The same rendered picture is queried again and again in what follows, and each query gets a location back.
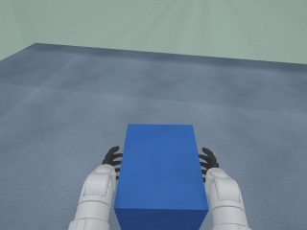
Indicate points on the robot left forearm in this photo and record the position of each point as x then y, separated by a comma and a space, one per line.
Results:
95, 200

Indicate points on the carton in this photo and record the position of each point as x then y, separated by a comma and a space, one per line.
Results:
160, 184

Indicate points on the robot left hand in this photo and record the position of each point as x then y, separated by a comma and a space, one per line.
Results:
110, 157

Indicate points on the robot right forearm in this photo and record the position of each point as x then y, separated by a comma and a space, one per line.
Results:
226, 203

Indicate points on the robot right hand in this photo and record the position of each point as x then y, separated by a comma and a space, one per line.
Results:
210, 159

